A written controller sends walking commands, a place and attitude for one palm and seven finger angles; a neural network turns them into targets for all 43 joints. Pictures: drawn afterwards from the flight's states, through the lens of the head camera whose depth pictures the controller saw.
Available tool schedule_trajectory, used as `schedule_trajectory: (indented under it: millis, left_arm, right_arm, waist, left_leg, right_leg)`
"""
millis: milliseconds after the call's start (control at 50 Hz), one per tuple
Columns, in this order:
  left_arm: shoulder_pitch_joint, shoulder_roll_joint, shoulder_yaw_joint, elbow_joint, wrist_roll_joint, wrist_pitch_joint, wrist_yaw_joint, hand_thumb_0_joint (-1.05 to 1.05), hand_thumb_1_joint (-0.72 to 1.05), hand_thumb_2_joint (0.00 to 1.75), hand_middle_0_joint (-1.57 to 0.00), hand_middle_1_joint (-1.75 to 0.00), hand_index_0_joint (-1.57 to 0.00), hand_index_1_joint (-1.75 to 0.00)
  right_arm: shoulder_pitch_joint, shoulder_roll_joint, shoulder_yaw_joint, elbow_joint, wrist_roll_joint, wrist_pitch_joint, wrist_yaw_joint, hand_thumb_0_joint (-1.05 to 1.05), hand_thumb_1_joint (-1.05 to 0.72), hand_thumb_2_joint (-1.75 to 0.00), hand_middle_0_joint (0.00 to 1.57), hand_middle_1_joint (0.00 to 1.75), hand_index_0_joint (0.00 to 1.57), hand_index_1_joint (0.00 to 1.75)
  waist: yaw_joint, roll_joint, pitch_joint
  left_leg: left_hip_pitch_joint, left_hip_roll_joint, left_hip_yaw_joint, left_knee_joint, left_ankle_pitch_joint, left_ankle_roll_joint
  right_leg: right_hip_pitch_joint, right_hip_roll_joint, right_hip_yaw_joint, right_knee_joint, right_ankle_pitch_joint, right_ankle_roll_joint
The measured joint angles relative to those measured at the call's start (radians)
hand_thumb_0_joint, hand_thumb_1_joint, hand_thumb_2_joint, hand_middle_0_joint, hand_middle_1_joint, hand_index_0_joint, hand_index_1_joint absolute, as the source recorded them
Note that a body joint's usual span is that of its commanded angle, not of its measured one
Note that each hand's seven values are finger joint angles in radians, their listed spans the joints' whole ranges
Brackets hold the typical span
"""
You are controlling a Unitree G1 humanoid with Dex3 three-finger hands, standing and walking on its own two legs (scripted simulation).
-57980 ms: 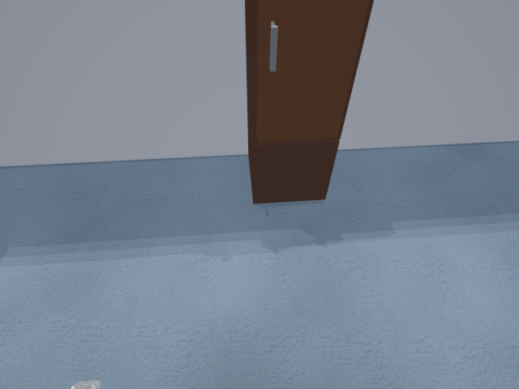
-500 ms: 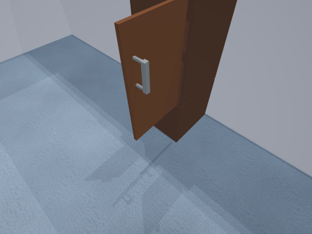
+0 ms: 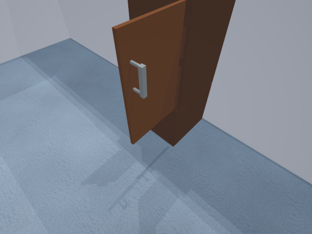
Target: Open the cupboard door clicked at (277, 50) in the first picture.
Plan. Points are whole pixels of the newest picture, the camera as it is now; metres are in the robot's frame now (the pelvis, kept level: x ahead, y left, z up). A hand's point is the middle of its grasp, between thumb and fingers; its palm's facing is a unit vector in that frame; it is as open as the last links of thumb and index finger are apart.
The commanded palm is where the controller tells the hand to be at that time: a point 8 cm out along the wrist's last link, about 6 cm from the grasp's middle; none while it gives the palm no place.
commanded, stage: look to check the result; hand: left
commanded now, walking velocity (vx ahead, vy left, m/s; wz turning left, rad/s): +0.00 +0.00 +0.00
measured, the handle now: (138, 79) +0.61 +0.10 +0.06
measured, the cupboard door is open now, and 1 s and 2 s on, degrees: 91 91 91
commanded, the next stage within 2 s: stand and wait in 0.54 s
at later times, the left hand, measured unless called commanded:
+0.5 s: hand out of the picture +0.00 +0.16 -0.17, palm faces +0.05 -0.98 -0.18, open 7.4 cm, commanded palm none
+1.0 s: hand out of the picture +0.02 +0.16 -0.17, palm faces +0.03 -0.98 -0.20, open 7.4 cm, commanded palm none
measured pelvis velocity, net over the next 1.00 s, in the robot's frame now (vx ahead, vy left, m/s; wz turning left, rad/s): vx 0.03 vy -0.01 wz -0.01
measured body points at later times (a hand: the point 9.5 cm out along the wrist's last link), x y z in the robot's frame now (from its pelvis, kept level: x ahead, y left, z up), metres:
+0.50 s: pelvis +0.01 -0.01 +0.00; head +0.03 -0.01 +0.45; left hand +0.00 +0.21 -0.16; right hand +0.00 -0.22 -0.16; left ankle +0.03 +0.12 -0.74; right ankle -0.01 -0.09 -0.74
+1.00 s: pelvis +0.03 -0.01 +0.00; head +0.04 -0.02 +0.45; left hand +0.02 +0.21 -0.16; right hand +0.02 -0.23 -0.16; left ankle +0.03 +0.12 -0.74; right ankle -0.01 -0.09 -0.74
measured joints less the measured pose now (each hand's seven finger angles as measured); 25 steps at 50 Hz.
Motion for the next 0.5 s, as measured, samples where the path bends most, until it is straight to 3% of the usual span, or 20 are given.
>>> schedule_trajectory:
  millis: [500]
  left_arm:
    - [-0.017, 0.001, -0.006, 0.004, -0.002, -0.006, -0.001, 0.00, 0.91, 0.90, -0.20, -0.30, -0.19, -0.30]
  right_arm:
    - [-0.038, -0.013, 0.003, 0.010, 0.002, -0.003, -0.003, 0.00, -0.91, -0.90, 0.20, 0.30, 0.20, 0.29]
  waist:
    - [0.003, 0.000, 0.013]
  left_leg:
    - [0.029, 0.006, -0.004, -0.023, -0.008, -0.009]
  right_leg:
    - [0.033, 0.009, -0.003, -0.031, -0.005, -0.005]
